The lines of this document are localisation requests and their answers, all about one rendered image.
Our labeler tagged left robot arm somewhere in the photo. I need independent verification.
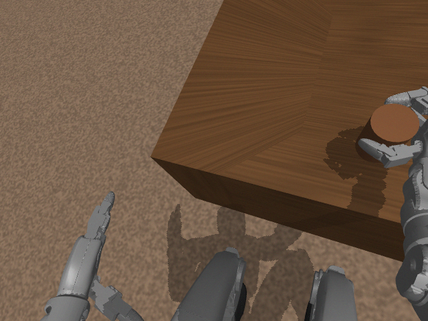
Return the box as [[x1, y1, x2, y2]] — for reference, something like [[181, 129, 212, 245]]
[[40, 294, 90, 321]]

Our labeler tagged left robot hand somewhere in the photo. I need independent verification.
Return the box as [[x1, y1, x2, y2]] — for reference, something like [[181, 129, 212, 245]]
[[57, 191, 144, 321]]

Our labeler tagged can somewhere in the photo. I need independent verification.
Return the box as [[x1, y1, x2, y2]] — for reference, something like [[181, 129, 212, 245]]
[[355, 104, 419, 163]]

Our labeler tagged right robot hand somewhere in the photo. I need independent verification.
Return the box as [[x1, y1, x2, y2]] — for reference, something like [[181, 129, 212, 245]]
[[358, 86, 428, 168]]

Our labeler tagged left robot foot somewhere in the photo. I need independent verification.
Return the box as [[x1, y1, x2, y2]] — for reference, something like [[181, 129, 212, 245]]
[[234, 283, 247, 321]]

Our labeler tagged right robot arm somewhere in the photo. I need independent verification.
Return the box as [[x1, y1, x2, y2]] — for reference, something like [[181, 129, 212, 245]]
[[396, 157, 428, 321]]

